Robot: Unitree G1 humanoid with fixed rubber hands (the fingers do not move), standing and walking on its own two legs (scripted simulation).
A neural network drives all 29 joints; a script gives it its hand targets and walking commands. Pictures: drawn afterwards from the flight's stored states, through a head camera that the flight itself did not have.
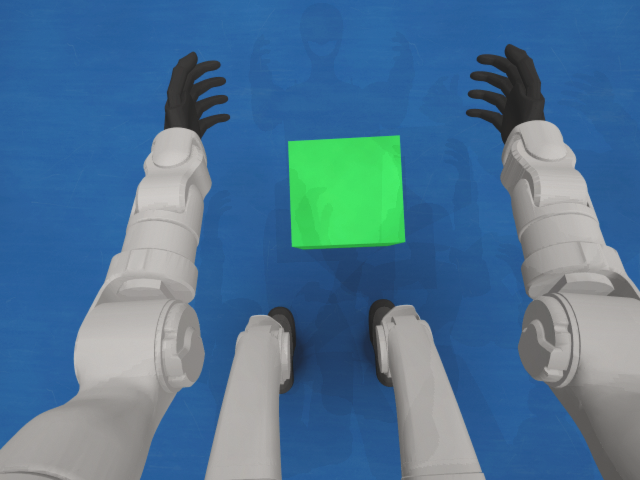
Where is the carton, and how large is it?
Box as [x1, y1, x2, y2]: [288, 135, 404, 249]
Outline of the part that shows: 399,135 288,141 292,246 303,249 389,245 404,241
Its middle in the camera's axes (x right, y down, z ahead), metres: +0.06 -0.08 +0.85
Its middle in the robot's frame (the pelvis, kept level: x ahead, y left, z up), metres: +0.46 -0.04 -0.51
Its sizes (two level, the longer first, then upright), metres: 0.210 0.200 0.250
